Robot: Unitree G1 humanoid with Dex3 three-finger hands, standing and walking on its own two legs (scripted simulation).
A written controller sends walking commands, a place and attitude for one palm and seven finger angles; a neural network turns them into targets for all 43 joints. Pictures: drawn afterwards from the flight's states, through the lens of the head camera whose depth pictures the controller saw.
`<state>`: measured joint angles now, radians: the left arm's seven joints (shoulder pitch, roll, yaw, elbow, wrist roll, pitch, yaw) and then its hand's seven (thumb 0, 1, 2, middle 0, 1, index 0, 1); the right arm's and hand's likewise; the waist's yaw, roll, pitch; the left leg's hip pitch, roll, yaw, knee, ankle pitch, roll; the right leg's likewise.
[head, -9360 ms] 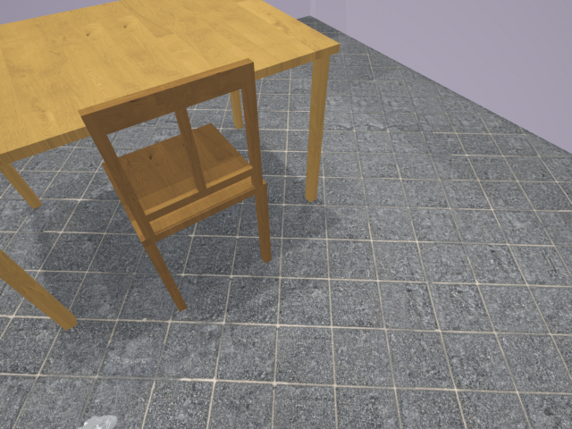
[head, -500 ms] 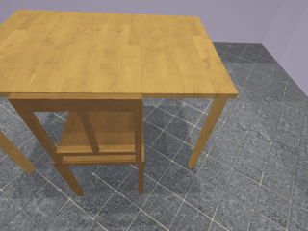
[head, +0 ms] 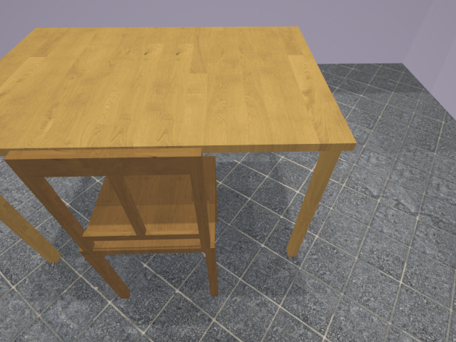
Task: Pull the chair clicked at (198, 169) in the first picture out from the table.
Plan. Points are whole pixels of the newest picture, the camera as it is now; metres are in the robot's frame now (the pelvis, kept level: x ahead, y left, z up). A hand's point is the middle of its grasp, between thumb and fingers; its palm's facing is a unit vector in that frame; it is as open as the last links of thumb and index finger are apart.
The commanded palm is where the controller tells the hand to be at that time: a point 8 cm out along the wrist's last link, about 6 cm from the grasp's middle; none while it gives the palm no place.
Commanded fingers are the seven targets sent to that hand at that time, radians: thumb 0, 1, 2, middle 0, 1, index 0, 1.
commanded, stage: look again from close up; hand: left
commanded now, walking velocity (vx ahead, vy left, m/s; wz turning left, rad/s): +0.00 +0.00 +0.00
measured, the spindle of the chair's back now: (129, 206) +0.44 +0.28 -0.10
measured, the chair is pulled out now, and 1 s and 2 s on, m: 0.00 0.00 0.00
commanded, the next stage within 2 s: shuffle to correct the standing spot in 0.82 s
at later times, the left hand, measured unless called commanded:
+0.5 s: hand out of the picture -0.03 +0.20 -0.17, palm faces -0.01 -0.98 -0.20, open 7.4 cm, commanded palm none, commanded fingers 0.00 0.90 0.90 -0.20 -0.30 -0.20 -0.30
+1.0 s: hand out of the picture -0.02 +0.20 -0.18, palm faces -0.02 -0.98 -0.20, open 7.3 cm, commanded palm none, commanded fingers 0.00 0.90 0.90 -0.20 -0.30 -0.20 -0.30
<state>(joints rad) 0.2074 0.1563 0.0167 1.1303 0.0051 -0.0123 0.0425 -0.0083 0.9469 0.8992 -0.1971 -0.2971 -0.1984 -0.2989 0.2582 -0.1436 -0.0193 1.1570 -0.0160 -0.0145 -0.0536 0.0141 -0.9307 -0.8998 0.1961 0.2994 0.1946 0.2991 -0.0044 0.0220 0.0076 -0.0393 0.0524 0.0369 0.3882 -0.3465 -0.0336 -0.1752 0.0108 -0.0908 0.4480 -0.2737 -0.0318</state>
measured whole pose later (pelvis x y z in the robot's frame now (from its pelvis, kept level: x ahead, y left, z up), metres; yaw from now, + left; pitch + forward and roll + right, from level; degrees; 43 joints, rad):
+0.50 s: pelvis -0.03 +0.03 +0.00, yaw -2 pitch -1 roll +0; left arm 0.30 0.14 -0.02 1.11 0.01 -0.01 0.03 0.00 0.91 0.90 -0.20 -0.30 -0.20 -0.30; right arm 0.31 -0.15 0.02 1.09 -0.02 -0.02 -0.02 0.01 -0.92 -0.90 0.20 0.30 0.19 0.30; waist 0.00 0.02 0.03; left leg -0.11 0.00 0.09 0.47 -0.33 0.03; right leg -0.23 -0.04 -0.04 0.51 -0.25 0.01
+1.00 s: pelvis -0.03 +0.03 +0.00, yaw -2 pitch -1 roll +1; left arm 0.27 0.14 -0.01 1.12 0.02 -0.01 0.03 0.00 0.92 0.90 -0.20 -0.30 -0.20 -0.30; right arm 0.30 -0.14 0.01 1.14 -0.02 -0.03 -0.03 0.00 -0.91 -0.90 0.20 0.30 0.19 0.30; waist 0.00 0.01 0.05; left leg -0.10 -0.01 0.10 0.45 -0.33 0.02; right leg -0.24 -0.04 -0.03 0.52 -0.26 0.01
